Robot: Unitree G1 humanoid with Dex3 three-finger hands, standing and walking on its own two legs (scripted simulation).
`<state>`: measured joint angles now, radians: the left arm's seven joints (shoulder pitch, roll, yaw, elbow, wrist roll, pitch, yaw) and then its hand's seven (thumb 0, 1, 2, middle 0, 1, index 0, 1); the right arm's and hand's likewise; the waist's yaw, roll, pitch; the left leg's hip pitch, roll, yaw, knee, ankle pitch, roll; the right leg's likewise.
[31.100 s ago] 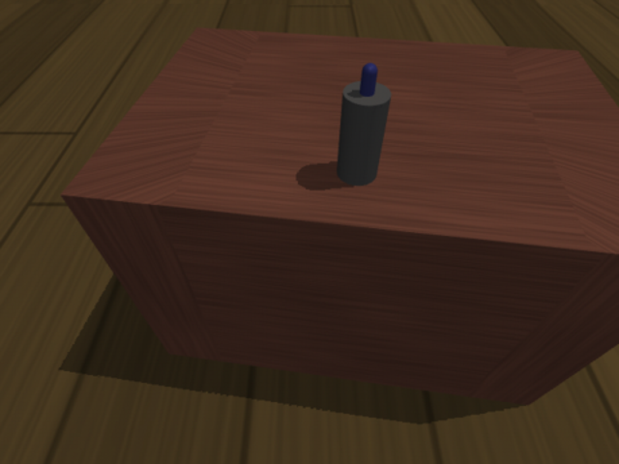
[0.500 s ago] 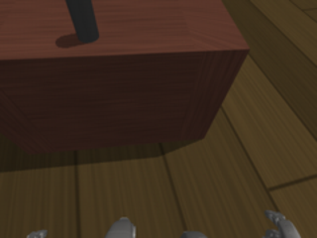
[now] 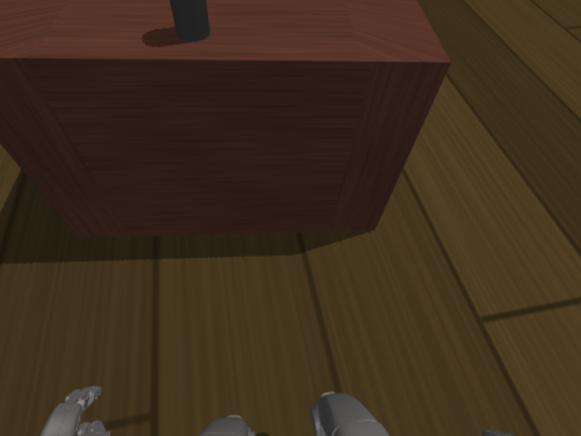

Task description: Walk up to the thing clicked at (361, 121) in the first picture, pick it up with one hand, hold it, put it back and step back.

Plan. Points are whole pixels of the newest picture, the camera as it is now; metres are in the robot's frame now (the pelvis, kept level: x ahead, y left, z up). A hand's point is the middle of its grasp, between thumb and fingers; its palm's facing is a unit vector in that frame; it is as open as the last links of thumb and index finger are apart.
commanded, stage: step back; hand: left
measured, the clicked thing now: out of the picture +0.99 +0.24 +0.10
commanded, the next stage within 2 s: stand in 1.32 s
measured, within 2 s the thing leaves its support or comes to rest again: neither
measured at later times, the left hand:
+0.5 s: hand out of the picture -0.08 +0.27 -0.14, palm faces +0.04 -0.90 -0.42, open 7.4 cm
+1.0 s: hand out of the picture -0.03 +0.26 -0.15, palm faces +0.04 -0.93 -0.36, open 7.4 cm
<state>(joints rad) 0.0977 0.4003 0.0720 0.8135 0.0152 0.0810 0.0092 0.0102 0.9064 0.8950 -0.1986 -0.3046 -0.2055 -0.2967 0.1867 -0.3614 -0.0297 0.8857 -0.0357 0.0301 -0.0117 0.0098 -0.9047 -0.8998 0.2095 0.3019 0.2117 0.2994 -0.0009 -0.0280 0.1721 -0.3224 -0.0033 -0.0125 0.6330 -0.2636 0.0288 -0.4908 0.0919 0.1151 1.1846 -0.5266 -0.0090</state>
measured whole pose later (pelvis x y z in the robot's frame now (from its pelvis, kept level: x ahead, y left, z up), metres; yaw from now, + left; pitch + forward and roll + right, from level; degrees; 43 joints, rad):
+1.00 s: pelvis -0.09 -0.01 +0.00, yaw +2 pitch -3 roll +0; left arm 0.17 0.37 0.04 1.00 0.03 -0.02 -0.02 0.01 0.90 0.89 -0.20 -0.30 -0.21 -0.30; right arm 0.19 -0.38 -0.06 1.02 -0.04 -0.02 0.01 0.01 -0.91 -0.90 0.20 0.30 0.21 0.30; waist 0.03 -0.01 0.08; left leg -0.28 -0.01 0.00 0.59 -0.25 0.01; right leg -0.22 -0.06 -0.03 0.63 -0.36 0.02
